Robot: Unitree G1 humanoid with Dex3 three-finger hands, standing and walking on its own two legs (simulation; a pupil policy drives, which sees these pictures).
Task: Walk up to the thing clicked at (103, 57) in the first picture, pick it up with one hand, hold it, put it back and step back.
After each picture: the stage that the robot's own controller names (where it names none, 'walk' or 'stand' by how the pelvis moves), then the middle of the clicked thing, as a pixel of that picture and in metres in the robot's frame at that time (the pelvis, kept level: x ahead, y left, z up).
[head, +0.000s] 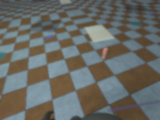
stand; (104, 53) +1.32 -0.22 -0.65
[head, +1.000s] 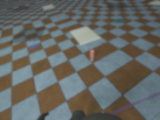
walk; (92, 55) +1.21 +0.10 -0.63
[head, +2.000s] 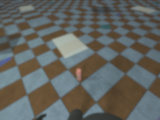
walk; (78, 74) +0.74 +0.23 -0.63
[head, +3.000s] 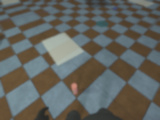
walk; (74, 89) +0.44 +0.19 -0.63
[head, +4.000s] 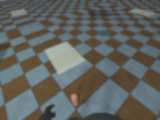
stand; (74, 100) +0.37 +0.21 -0.65
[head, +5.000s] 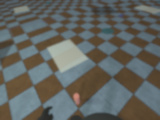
stand; (77, 99) +0.36 +0.18 -0.64
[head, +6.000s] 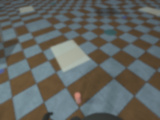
stand; (78, 98) +0.38 +0.17 -0.66
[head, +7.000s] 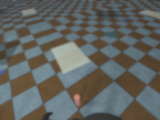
stand; (77, 100) +0.37 +0.18 -0.66
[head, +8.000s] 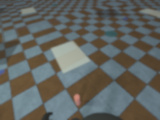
stand; (77, 100) +0.37 +0.18 -0.66
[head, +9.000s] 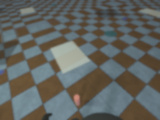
go down; (77, 100) +0.36 +0.18 -0.66
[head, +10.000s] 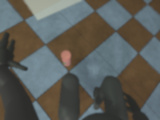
go down; (66, 59) +0.45 +0.19 -0.28
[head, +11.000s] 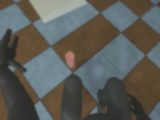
approach; (70, 60) +0.45 +0.19 -0.27
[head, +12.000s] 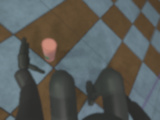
close in; (49, 52) +0.45 +0.22 -0.17
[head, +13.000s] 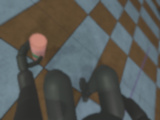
close; (38, 50) +0.45 +0.24 -0.16
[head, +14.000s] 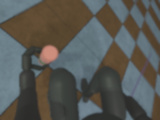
lift; (46, 57) +0.39 +0.22 -0.17
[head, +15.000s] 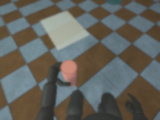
lift; (70, 76) +0.31 +0.15 +0.03
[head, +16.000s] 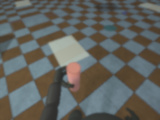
hold; (74, 79) +0.30 +0.13 +0.04
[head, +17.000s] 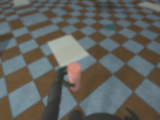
hold; (74, 78) +0.31 +0.13 +0.03
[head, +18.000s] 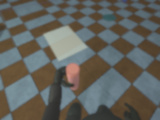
crouch; (73, 78) +0.31 +0.13 -0.01
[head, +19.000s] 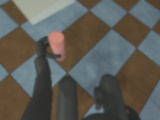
lower; (58, 49) +0.48 +0.18 -0.04
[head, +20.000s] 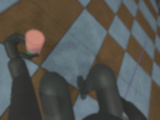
lower; (34, 47) +0.46 +0.23 -0.16
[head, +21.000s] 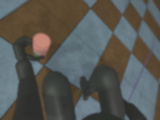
lower; (40, 49) +0.45 +0.22 -0.17
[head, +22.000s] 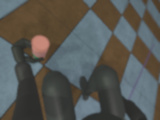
lower; (39, 51) +0.44 +0.23 -0.17
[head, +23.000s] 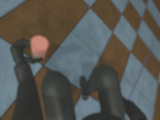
lower; (39, 51) +0.44 +0.23 -0.17
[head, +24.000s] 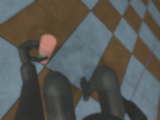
open; (45, 51) +0.45 +0.20 -0.17
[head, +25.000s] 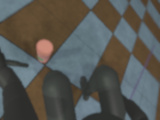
rise; (43, 53) +0.43 +0.21 -0.17
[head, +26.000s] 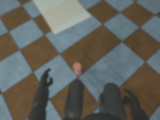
walk; (77, 69) +0.43 +0.15 -0.37
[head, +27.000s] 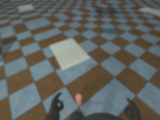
stand; (78, 100) +0.36 +0.14 -0.60
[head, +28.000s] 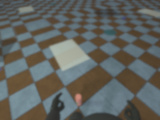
stand; (78, 100) +0.37 +0.14 -0.60
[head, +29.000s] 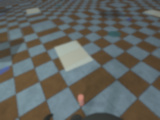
stand; (81, 100) +0.37 +0.14 -0.64
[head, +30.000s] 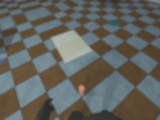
walk; (81, 90) +0.41 +0.10 -0.63
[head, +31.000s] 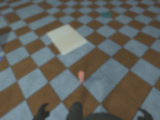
walk; (81, 77) +0.57 +0.15 -0.62
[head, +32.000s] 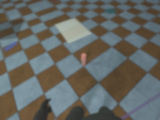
walk; (83, 59) +0.89 +0.17 -0.62
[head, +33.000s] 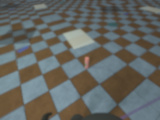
stand; (86, 62) +1.03 +0.13 -0.64
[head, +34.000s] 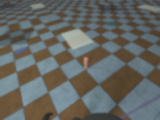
stand; (85, 63) +1.02 +0.14 -0.66
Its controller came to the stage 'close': yes
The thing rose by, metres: 0.68
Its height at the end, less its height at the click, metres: +0.00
